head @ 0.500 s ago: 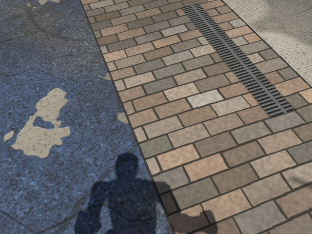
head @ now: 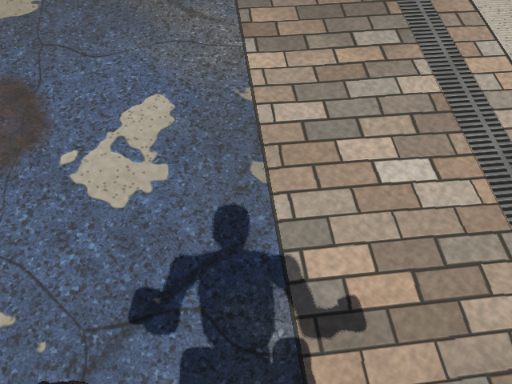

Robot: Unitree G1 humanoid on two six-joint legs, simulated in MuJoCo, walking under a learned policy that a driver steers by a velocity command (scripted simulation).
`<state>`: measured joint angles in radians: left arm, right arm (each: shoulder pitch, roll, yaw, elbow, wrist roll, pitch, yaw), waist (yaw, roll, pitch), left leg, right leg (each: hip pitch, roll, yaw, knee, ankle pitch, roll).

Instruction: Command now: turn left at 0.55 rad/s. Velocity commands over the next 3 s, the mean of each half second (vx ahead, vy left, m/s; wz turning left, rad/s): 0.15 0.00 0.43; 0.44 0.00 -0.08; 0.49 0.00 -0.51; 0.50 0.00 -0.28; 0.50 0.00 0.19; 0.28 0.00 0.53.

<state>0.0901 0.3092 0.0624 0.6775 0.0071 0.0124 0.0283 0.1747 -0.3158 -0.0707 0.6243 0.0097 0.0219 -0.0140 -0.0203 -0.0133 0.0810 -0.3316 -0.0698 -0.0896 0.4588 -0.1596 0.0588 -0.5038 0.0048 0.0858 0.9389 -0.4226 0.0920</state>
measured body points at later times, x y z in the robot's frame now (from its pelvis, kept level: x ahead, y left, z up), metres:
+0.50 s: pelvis +0.06 -0.02 +0.01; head +0.08 -0.03 +0.46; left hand +0.04 +0.26 -0.10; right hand +0.30 -0.23 -0.08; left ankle +0.06 +0.13 -0.70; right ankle +0.04 -0.16 -0.74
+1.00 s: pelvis +0.25 +0.07 -0.01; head +0.28 +0.08 +0.44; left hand +0.42 +0.33 -0.10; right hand +0.31 -0.21 -0.12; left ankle +0.09 +0.13 -0.74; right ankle +0.47 -0.04 -0.70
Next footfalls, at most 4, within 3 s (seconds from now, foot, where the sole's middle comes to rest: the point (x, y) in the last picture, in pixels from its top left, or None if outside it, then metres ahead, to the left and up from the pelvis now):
0.18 right None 0.08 -0.15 -0.78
0.60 left None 0.13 0.14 -0.78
1.10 right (254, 345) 0.51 0.00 -0.78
1.58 left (183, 254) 0.77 0.20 -0.78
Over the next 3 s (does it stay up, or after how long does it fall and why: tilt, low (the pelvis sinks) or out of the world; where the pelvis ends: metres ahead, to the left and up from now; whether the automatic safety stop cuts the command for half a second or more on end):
stays up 1.26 -0.03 0.00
